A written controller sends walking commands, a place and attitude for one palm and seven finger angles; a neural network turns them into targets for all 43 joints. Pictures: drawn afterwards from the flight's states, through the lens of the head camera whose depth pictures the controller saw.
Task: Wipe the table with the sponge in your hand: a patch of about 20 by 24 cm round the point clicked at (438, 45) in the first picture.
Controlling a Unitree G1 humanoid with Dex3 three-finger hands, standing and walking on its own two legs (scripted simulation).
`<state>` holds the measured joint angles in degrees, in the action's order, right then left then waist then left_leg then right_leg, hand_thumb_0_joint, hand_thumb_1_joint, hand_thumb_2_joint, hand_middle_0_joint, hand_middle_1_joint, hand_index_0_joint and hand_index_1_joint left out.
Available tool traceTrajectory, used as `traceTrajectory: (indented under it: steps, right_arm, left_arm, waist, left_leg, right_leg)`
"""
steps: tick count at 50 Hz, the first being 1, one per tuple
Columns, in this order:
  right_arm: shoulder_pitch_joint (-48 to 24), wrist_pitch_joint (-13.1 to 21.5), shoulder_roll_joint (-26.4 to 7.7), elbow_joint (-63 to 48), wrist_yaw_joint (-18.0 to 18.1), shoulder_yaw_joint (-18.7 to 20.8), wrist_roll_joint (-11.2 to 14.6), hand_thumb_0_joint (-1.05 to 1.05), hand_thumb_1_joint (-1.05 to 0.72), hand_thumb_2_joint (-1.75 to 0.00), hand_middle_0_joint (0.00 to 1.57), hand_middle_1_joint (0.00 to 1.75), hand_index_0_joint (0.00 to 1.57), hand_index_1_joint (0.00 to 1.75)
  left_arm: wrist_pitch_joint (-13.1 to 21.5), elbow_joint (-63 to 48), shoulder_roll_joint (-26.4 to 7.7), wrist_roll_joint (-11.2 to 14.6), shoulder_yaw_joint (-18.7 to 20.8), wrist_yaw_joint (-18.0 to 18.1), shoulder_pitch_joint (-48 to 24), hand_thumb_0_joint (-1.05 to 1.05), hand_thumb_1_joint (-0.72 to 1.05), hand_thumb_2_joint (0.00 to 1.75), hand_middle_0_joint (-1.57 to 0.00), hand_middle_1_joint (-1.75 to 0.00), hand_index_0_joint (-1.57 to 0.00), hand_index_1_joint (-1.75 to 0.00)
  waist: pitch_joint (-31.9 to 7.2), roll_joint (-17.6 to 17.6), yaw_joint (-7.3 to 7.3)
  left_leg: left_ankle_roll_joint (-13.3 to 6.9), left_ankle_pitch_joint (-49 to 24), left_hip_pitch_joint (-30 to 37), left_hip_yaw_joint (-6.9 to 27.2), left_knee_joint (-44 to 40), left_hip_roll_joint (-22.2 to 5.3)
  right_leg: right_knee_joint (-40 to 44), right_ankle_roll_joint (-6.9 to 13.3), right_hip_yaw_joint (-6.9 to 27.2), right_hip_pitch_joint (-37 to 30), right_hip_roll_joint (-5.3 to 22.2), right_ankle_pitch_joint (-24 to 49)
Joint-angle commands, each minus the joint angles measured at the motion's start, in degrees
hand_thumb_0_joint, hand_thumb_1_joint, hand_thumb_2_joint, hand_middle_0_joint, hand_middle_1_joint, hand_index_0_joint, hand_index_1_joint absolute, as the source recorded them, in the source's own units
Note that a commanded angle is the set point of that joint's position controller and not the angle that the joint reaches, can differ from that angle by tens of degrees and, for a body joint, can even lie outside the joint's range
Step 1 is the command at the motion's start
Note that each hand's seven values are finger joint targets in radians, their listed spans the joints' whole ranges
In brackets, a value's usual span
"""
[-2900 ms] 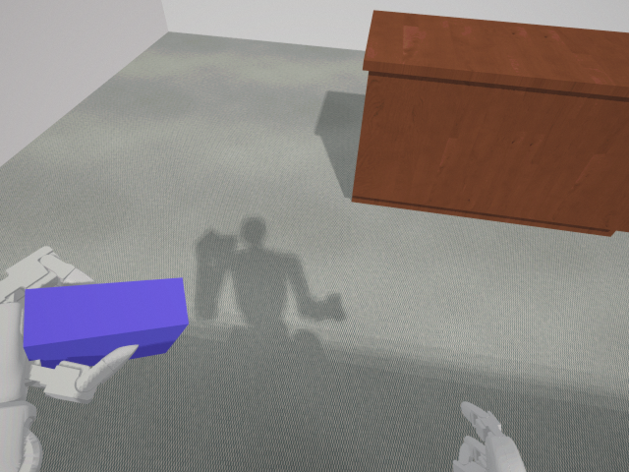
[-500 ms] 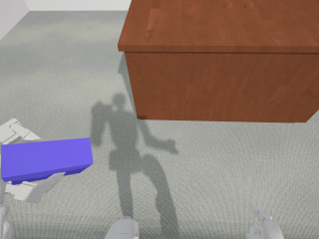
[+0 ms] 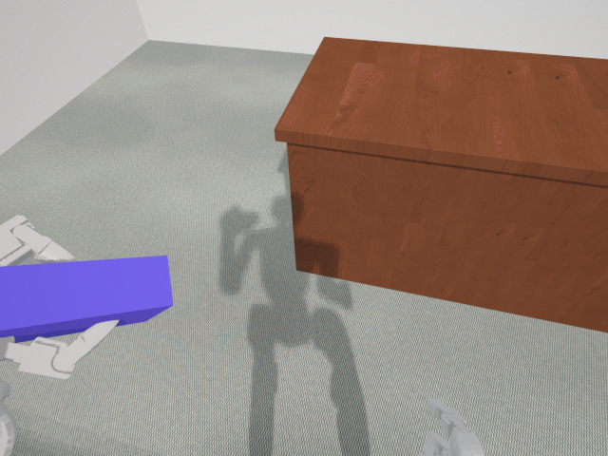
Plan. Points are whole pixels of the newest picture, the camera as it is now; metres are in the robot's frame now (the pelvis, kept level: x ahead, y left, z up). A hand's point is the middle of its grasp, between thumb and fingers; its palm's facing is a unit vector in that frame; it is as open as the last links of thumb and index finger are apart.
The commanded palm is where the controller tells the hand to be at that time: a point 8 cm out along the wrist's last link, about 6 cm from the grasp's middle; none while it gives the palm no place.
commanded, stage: walk to a spot facing it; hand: left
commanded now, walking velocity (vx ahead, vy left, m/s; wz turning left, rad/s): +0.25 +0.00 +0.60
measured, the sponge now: (111, 297) +0.22 +0.21 +0.18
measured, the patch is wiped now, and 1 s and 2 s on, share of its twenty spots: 0.00 0.00 0.00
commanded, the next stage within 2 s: turn to face it in 0.38 s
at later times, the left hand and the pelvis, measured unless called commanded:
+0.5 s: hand (48, 245) +0.25 +0.27 +0.21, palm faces +0.57 -0.69 -0.44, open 8.8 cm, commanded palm +0.18 +0.30 +0.19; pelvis +0.10 -0.01 +0.01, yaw +15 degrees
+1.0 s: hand (139, 203) +0.32 +0.21 +0.20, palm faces +0.51 -0.77 -0.38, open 8.8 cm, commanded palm +0.27 +0.24 +0.19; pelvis +0.14 -0.05 +0.01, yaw +6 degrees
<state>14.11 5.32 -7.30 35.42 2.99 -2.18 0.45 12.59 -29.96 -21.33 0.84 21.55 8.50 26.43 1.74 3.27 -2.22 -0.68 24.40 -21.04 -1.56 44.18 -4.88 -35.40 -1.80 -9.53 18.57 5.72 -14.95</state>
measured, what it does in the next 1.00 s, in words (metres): walks ahead: left foot, then right foot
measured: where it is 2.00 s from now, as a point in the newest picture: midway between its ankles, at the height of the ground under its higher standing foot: outside the picture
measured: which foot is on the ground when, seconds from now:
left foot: up 0.00-0.26, down 0.28-0.62, up 0.64-0.94, down 0.96-1.00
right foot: down 0.00-0.28, up 0.30-0.58, down 0.60-0.98, up 1.00-1.00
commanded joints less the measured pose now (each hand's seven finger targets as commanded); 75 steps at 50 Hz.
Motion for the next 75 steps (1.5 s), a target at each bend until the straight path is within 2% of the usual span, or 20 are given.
traceTrajectory:
  steps: [1,6,9,12,14,15,20,28,29,31,33,38,46,50,51,55,63,66,69,75]
  right_arm:
    - [-9.0,2.7,-9.9,-7.7,1.2,4.3,-0.3,0.00,-0.90,-0.90,0.20,0.30,0.20,0.30]
    - [-9.5,0.3,-8.5,-8.8,0.9,4.0,-0.6,0.00,-0.90,-0.90,0.20,0.30,0.20,0.30]
    - [-8.2,-0.2,-7.9,-11.5,0.6,5.0,-0.8,0.00,-0.90,-0.90,0.20,0.30,0.20,0.30]
    - [-4.5,-0.4,-9.0,-12.5,1.2,6.4,-0.4,0.00,-0.90,-0.90,0.20,0.30,0.20,0.30]
    - [-5.1,0.6,-11.5,-13.0,0.6,6.9,0.0,0.00,-0.90,-0.90,0.20,0.30,0.20,0.30]
    - [-4.4,1.5,-12.1,-11.7,-0.4,7.1,0.0,0.00,-0.90,-0.90,0.20,0.30,0.20,0.30]
    - [-6.5,2.0,-11.3,-10.5,-1.2,7.3,1.2,0.00,-0.90,-0.90,0.20,0.30,0.20,0.30]
    - [-5.3,3.0,-10.4,-7.6,1.1,4.6,0.6,0.00,-0.90,-0.90,0.20,0.30,0.20,0.30]
    - [-5.5,3.0,-10.0,-7.2,1.4,4.2,0.6,0.00,-0.90,-0.90,0.20,0.30,0.20,0.30]
    - [-7.2,3.4,-8.5,-7.4,2.1,3.1,-0.3,0.00,-0.90,-0.90,0.20,0.30,0.20,0.30]
    - [-7.6,4.0,-10.0,-6.2,1.7,3.3,-0.9,0.00,-0.90,-0.90,0.20,0.30,0.20,0.30]
    - [-10.0,1.9,-9.0,-7.4,1.5,2.9,-1.2,0.00,-0.90,-0.90,0.20,0.30,0.20,0.30]
    - [-7.2,-1.9,-9.9,-13.0,-0.5,4.3,0.3,0.00,-0.90,-0.90,0.20,0.30,0.20,0.30]
    - [-8.4,-1.6,-10.6,-14.9,0.2,4.6,-0.4,0.00,-0.90,-0.90,0.20,0.30,0.20,0.30]
    - [-7.4,-1.1,-10.3,-14.3,-0.1,4.7,-0.5,0.00,-0.90,-0.90,0.20,0.30,0.20,0.30]
    - [-5.1,0.0,-12.2,-13.9,-1.6,5.3,0.2,0.00,-0.90,-0.90,0.20,0.30,0.20,0.30]
    - [-4.5,1.6,-11.9,-13.4,-2.6,5.0,0.4,0.00,-0.90,-0.90,0.20,0.30,0.20,0.30]
    - [-5.9,0.3,-10.0,-14.9,-2.6,5.2,1.2,0.00,-0.90,-0.90,0.20,0.30,0.20,0.30]
    - [-7.5,-2.7,-7.8,-12.5,-2.6,3.3,0.2,0.00,-0.90,-0.90,0.20,0.30,0.20,0.30]
    - [-9.5,-5.0,-9.8,-11.9,-1.2,4.4,0.1,0.00,-0.90,-0.90,0.20,0.30,0.20,0.30]
  left_arm:
    - [1.4,-7.4,-11.0,0.4,5.6,1.5,-11.9,0.00,0.10,1.30,-1.20,-1.60,-1.20,-1.60]
    - [2.8,-13.7,-10.3,-0.2,6.0,1.8,-7.2,0.00,0.10,1.30,-1.20,-1.60,-1.20,-1.60]
    - [2.3,-17.4,-10.4,0.6,8.0,3.2,-2.2,0.00,0.10,1.30,-1.20,-1.60,-1.20,-1.60]
    - [2.4,-20.1,-10.4,1.4,8.0,4.1,-1.4,0.00,0.10,1.30,-1.20,-1.60,-1.20,-1.60]
    - [4.5,-21.6,-10.6,2.1,8.9,4.1,-2.0,0.00,0.10,1.30,-1.20,-1.60,-1.20,-1.60]
    - [4.7,-16.1,-13.1,0.8,9.4,2.7,-2.6,0.00,0.10,1.30,-1.20,-1.60,-1.20,-1.60]
    - [4.0,-21.6,-10.8,1.9,10.2,0.9,1.7,0.00,0.10,1.30,-1.20,-1.60,-1.20,-1.60]
    - [1.4,-8.6,-6.4,1.5,4.4,0.8,-3.3,0.00,0.10,1.30,-1.20,-1.60,-1.20,-1.60]
    - [1.0,-6.8,-6.4,0.7,3.2,1.0,-6.9,0.00,0.10,1.30,-1.20,-1.60,-1.20,-1.60]
    - [0.0,-6.1,-10.1,0.0,2.4,1.5,-15.0,0.00,0.10,1.30,-1.20,-1.60,-1.20,-1.60]
    - [-0.4,-3.3,-9.2,0.0,1.3,1.0,-16.8,0.00,0.10,1.30,-1.20,-1.60,-1.20,-1.60]
    - [2.0,-7.2,-9.9,0.6,4.1,1.2,-12.3,0.00,0.10,1.30,-1.20,-1.60,-1.20,-1.60]
    - [2.6,-11.1,-8.6,1.7,5.7,1.4,-2.4,0.00,0.10,1.30,-1.20,-1.60,-1.20,-1.60]
    - [3.8,-11.4,-10.5,1.5,6.1,0.7,-4.6,0.00,0.10,1.30,-1.20,-1.60,-1.20,-1.60]
    - [4.0,-10.8,-9.2,0.9,4.4,0.4,-4.9,0.00,0.10,1.30,-1.20,-1.60,-1.20,-1.60]
    - [2.4,-14.1,-7.7,0.2,1.9,0.1,-6.8,0.00,0.10,1.30,-1.20,-1.60,-1.20,-1.60]
    - [2.0,-12.8,-10.9,1.0,6.6,0.5,-3.2,0.00,0.10,1.30,-1.20,-1.60,-1.20,-1.60]
    - [1.5,-11.4,-14.0,2.6,10.6,1.6,1.8,0.00,0.10,1.30,-1.20,-1.60,-1.20,-1.60]
    - [2.0,-14.5,-12.9,2.9,12.3,2.1,5.8,0.00,0.10,1.30,-1.20,-1.60,-1.20,-1.60]
    - [1.1,-11.5,-11.7,3.4,10.5,1.8,5.4,0.00,0.10,1.30,-1.20,-1.60,-1.20,-1.60]
  waist:
    - [-1.2,-17.6,0.61]
    - [-3.5,-14.2,0.89]
    - [-6.8,-13.6,-0.23]
    - [-14.1,-4.6,4.10]
    - [-16.3,20.3,3.30]
    - [-12.3,13.2,3.81]
    - [-9.4,13.3,2.23]
    - [-7.8,5.3,1.46]
    - [-7.5,0.8,1.67]
    - [-5.1,-17.4,2.99]
    - [-2.5,-19.9,2.12]
    - [-7.5,-11.8,1.27]
    - [-12.3,-6.0,1.64]
    - [-6.3,16.2,0.47]
    - [-4.4,12.1,0.91]
    - [-4.7,11.5,1.53]
    - [-7.5,9.4,1.22]
    - [-13.2,-20.6,-0.02]
    - [-14.2,-9.2,1.37]
    - [-12.0,-8.9,1.06]
  left_leg:
    - [1.1,4.8,-23.6,2.4,28.9,0.1]
    - [1.9,0.6,-10.0,-4.4,9.0,-1.5]
    - [1.9,-2.3,-4.9,-10.4,-4.0,1.7]
    - [0.7,-13.9,15.2,-12.0,-16.9,5.7]
    - [-14.3,-48.1,29.7,28.8,-20.7,-19.1]
    - [-15.9,-46.2,26.3,35.2,-21.0,-21.1]
    - [-10.9,-20.4,9.1,14.8,-23.8,-10.8]
    - [-5.9,-5.4,1.4,5.5,-18.7,-8.0]
    - [-3.6,-2.2,0.5,2.2,-13.8,-5.3]
    - [0.9,6.2,-6.8,-2.8,4.5,4.6]
    - [2.0,2.8,-9.0,1.8,15.7,3.8]
    - [3.3,-0.1,-2.6,-1.7,7.2,3.2]
    - [2.9,-11.6,9.8,-1.7,-20.4,1.2]
    - [-7.1,-30.0,14.1,15.3,-29.0,-20.4]
    - [-8.1,-34.4,13.6,14.0,-27.6,-20.9]
    - [-3.1,-44.5,15.6,-2.8,-21.8,-14.4]
    - [0.9,-31.1,9.4,-7.1,-10.2,-13.7]
    - [5.4,10.8,-10.1,-2.1,18.8,-0.1]
    - [6.2,3.5,-13.2,3.1,24.8,-0.9]
    - [5.6,0.7,-5.5,1.3,9.7,1.3]
  right_leg:
    - [22.0,12.9,34.4,-15.5,23.6,-7.6]
    - [13.9,7.7,3.6,-13.2,16.9,23.8]
    - [8.9,7.7,1.3,-15.5,15.9,30.3]
    - [-14.6,2.7,-4.0,-8.0,11.7,29.0]
    - [-41.0,-2.2,1.0,17.4,-1.9,-24.0]
    - [-44.1,-1.4,7.6,21.7,-0.2,-23.1]
    - [-28.6,-2.6,6.4,14.5,1.0,-9.7]
    - [2.9,-2.6,0.1,-6.8,-5.1,-4.5]
    - [8.9,-1.8,2.0,-9.1,-4.0,-2.1]
    - [19.4,6.7,29.4,-6.8,11.8,3.1]
    - [21.9,10.0,35.9,-5.1,13.5,5.2]
    - [14.8,10.3,20.4,-8.4,8.4,28.8]
    - [10.7,8.2,24.8,-7.9,5.3,18.4]
    - [-16.4,0.7,11.7,10.6,-6.5,-14.7]
    - [-21.4,0.4,11.8,12.0,-5.5,-13.6]
    - [-12.6,-0.5,5.6,8.3,-5.2,-6.6]
    - [8.8,0.1,2.5,-10.0,-5.9,4.8]
    - [11.8,10.8,33.5,-18.2,12.1,42.3]
    - [9.6,11.8,27.1,-20.9,9.3,38.6]
    - [15.3,11.3,28.4,-11.4,6.5,19.9]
